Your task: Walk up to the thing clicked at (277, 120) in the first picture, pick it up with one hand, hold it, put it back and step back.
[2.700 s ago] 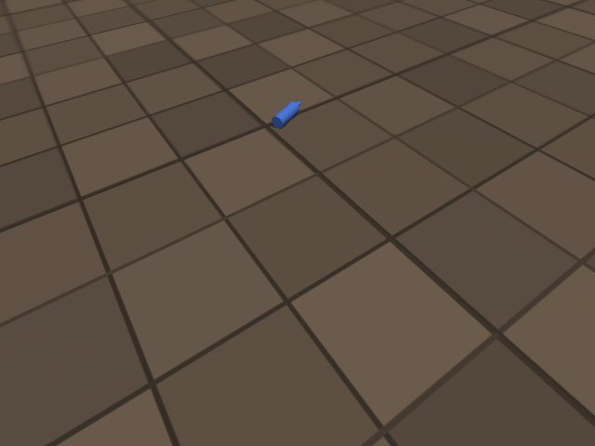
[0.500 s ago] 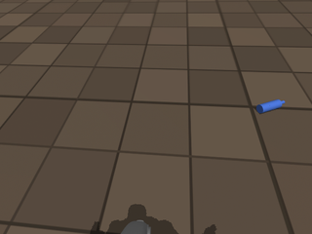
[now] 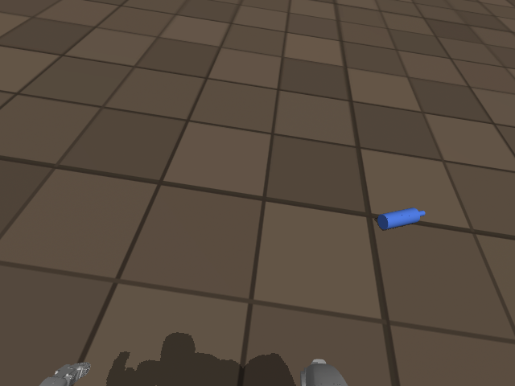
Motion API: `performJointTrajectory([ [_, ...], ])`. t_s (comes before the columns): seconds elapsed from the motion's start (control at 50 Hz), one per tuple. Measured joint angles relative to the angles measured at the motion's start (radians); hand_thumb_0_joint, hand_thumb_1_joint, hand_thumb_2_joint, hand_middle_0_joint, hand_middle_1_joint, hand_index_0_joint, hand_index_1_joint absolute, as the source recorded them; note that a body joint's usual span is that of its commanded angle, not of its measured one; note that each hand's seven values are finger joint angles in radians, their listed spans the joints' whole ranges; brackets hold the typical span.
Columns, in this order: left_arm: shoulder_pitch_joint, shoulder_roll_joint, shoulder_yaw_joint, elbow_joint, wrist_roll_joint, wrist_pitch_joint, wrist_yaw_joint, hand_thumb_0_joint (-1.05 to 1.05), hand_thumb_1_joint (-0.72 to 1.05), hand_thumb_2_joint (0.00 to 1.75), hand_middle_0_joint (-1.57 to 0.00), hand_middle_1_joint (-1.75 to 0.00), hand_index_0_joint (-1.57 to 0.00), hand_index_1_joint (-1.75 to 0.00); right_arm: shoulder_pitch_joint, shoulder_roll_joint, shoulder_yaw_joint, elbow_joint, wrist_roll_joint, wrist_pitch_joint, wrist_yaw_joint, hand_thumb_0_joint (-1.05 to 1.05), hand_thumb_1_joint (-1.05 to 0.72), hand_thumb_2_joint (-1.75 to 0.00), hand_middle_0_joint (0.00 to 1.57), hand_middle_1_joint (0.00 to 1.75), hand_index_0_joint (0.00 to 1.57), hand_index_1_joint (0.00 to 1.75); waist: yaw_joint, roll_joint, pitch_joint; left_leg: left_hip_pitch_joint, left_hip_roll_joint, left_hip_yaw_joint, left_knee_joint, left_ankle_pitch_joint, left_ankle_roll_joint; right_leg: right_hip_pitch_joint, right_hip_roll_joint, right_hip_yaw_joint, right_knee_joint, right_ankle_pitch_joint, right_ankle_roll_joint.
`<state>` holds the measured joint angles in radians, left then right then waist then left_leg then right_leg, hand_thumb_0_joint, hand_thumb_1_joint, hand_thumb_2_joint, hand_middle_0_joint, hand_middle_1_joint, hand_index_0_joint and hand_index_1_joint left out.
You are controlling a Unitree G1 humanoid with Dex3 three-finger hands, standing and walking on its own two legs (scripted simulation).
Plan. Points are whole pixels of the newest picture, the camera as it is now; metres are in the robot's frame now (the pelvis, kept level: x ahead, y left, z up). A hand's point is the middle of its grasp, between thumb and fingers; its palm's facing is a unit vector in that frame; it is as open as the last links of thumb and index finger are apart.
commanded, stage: walk up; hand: left
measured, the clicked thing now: (403, 217) +1.01 -0.81 -0.72
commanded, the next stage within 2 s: none
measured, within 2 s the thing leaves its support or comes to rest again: neither
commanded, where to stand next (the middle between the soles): +0.70 -1.12 m, yaw +17 degrees
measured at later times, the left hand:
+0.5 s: hand out of the picture +0.16 +0.07 -0.15, palm faces +0.17 -0.92 -0.34, open 7.4 cm
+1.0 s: hand (324, 292) +0.34 -0.14 -0.14, palm faces +0.14 -0.91 -0.38, open 7.4 cm
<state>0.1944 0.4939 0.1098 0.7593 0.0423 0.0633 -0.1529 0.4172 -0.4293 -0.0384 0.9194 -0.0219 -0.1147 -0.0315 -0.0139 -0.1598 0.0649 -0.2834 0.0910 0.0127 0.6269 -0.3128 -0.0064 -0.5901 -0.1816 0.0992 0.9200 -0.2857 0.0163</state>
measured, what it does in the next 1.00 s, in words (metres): steps to the right: right foot, then left foot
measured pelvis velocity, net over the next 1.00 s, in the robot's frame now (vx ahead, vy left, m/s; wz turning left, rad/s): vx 0.29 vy -0.44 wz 0.17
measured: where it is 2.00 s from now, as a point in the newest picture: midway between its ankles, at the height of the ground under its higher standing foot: (431, 313)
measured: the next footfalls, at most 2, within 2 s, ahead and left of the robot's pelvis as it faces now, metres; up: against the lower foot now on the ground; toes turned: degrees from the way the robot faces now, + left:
right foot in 0.10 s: +0.17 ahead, -0.25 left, +0.00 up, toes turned -2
left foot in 0.52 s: +0.30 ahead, -0.13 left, +0.00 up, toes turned +14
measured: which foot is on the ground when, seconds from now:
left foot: down 0.00-0.12, up 0.14-0.50, down 0.52-0.92, up 0.94-1.00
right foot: up 0.00-0.08, down 0.10-0.54, up 0.56-0.88, down 0.90-1.00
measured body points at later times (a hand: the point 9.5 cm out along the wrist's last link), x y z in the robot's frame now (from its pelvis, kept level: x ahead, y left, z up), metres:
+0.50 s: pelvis +0.17 -0.22 +0.00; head +0.19 -0.19 +0.45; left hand +0.15 +0.12 -0.12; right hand +0.31 -0.52 -0.10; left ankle +0.26 -0.13 -0.71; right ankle +0.13 -0.24 -0.72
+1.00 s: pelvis +0.29 -0.44 -0.02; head +0.30 -0.43 +0.43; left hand +0.33 -0.09 -0.12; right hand +0.39 -0.82 -0.10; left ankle +0.27 -0.23 -0.67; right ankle +0.35 -0.58 -0.72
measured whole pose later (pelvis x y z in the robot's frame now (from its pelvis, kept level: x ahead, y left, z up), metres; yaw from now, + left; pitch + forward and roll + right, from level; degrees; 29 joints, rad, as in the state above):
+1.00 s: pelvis +0.29 -0.44 -0.02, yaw +10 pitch -1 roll +0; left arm 0.26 0.45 0.12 0.75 0.05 0.06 -0.11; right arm 0.32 -0.54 -0.08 0.98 -0.03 -0.02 -0.10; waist 0.01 -0.01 0.04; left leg -0.52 0.14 -0.09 1.12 -0.53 0.04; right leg -0.43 -0.07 -0.01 0.84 -0.39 0.04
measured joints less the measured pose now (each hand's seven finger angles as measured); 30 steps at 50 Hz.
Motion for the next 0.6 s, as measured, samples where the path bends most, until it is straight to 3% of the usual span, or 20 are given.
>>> performJointTrajectory([
  [0.1, -0.009, 0.021, 0.022, 0.009, 0.001, 0.001, -0.002, 0.01, 0.91, 0.9, -0.2, -0.3, -0.2, -0.3, 0.014, -0.058, -0.024, 0.014, -0.012, 0.015, -0.001, 0.01, -0.89, -0.9, 0.22, 0.3, 0.21, 0.31, -0.025, 0.032, -0.041, 0.008, 0.064, -0.055, 0.018, -0.065, -0.017, 0.106, 0.026, -0.064, -0.183, 0.01, -0.003],
  [0.14, -0.023, -0.014, 0.025, 0.017, 0.006, -0.016, 0.009, 0.01, 0.91, 0.9, -0.2, -0.3, -0.2, -0.3, -0.011, -0.1, -0.039, 0.032, -0.012, 0.037, -0.015, 0.01, -0.89, -0.9, 0.21, 0.3, 0.21, 0.3, -0.018, 0.12, -0.02, -0.027, 0.125, -0.114, 0.132, -0.096, 0.032, 0.129, 0.086, -0.124, -0.15, -0.001, 0.019],
  [0.18, -0.022, -0.045, 0.006, 0.012, 0.014, -0.039, 0.021, 0.01, 0.91, 0.9, -0.2, -0.3, -0.2, -0.3, -0.033, -0.11, -0.046, 0.052, -0.001, 0.061, -0.04, 0.01, -0.9, -0.9, 0.21, 0.3, 0.21, 0.3, -0.002, 0.156, -0.016, -0.121, 0.071, -0.145, 0.378, -0.174, 0.053, 0.144, 0.096, -0.161, -0.122, -0.045, 0.01],
  [0.24, 0.018, -0.081, -0.013, 0.019, -0.002, -0.047, 0.04, 0.01, 0.91, 0.9, -0.2, -0.3, -0.2, -0.3, -0.075, -0.088, -0.035, 0.071, 0.016, 0.067, -0.051, 0.01, -0.9, -0.9, 0.21, 0.3, 0.21, 0.3, 0.033, 0.164, -0.032, -0.224, -0.02, -0.065, 0.567, -0.147, 0.062, 0.221, 0.101, -0.187, -0.208, -0.04, -0.016],
  [0.3, 0.063, -0.084, -0.021, 0.033, -0.005, -0.05, 0.053, 0.01, 0.9, 0.9, -0.2, -0.3, -0.2, -0.3, -0.104, -0.057, -0.015, 0.053, 0.026, 0.043, -0.04, 0.01, -0.9, -0.9, 0.21, 0.3, 0.2, 0.3, 0.064, 0.171, -0.041, -0.279, -0.064, -0.011, 0.529, -0.073, 0.063, 0.301, 0.135, -0.219, -0.318, -0.018, -0.051],
  [0.38, 0.102, -0.071, -0.013, 0.033, 0.0, -0.05, 0.067, 0.01, 0.9, 0.9, -0.2, -0.3, -0.2, -0.3, -0.127, -0.016, 0.01, 0.024, 0.021, 0.028, -0.025, 0.01, -0.9, -0.9, 0.21, 0.3, 0.21, 0.3, 0.097, 0.169, -0.023, -0.296, -0.09, 0.023, 0.352, -0.012, 0.05, 0.38, 0.194, -0.269, -0.39, -0.028, -0.099],
  [0.5, 0.141, -0.055, -0.014, -0.001, 0.017, -0.023, 0.071, 0.01, 0.9, 0.9, -0.2, -0.3, -0.2, -0.3, -0.125, 0.037, 0.031, -0.022, 0.028, 0.03, -0.023, 0.01, -0.9, -0.9, 0.21, 0.3, 0.21, 0.3, 0.125, 0.102, 0.008, -0.195, -0.102, 0.112, 0.071, 0.13, 0.073, 0.422, 0.242, -0.322, -0.33, -0.135, -0.145],
  [0.52, 0.152, -0.058, -0.018, -0.008, 0.017, -0.02, 0.071, 0.01, 0.9, 0.9, -0.2, -0.3, -0.2, -0.3, -0.117, 0.035, 0.03, -0.035, 0.026, 0.026, -0.025, 0.0, -0.9, -0.9, 0.21, 0.3, 0.21, 0.3, 0.122, 0.094, 0.006, -0.155, -0.103, 0.114, 0.022, 0.143, 0.087, 0.409, 0.245, -0.328, -0.277, -0.169, -0.142],
  [0.54, 0.154, -0.062, -0.02, -0.008, 0.018, -0.018, 0.072, 0.01, 0.9, 0.9, -0.2, -0.3, -0.2, -0.3, -0.117, 0.037, 0.025, -0.045, 0.022, 0.023, -0.032, 0.0, -0.9, -0.9, 0.21, 0.3, 0.21, 0.3, 0.109, 0.074, 0.012, -0.145, -0.114, 0.11, 0.024, 0.094, 0.093, 0.377, 0.234, -0.318, -0.188, -0.196, -0.121],
  [0.58, 0.145, -0.084, -0.028, -0.005, 0.024, -0.002, 0.074, 0.01, 0.9, 0.9, -0.2, -0.3, -0.2, -0.3, -0.121, 0.031, 0.016, -0.069, 0.018, 0.027, -0.046, 0.0, -0.9, -0.9, 0.21, 0.3, 0.21, 0.3, 0.084, 0.049, 0.029, -0.154, -0.116, 0.112, 0.078, 0.059, 0.085, 0.273, 0.236, -0.23, 0.059, -0.235, -0.04],
  [0.6, 0.144, -0.093, -0.036, -0.006, 0.025, 0.006, 0.07, 0.01, 0.91, 0.9, -0.2, -0.3, -0.2, -0.3, -0.124, 0.026, 0.014, -0.075, 0.024, 0.031, -0.053, 0.0, -0.9, -0.9, 0.21, 0.3, 0.21, 0.3, 0.072, 0.045, 0.032, -0.148, -0.105, 0.111, 0.09, 0.049, 0.081, 0.22, 0.24, -0.189, 0.172, -0.238, -0.014],
])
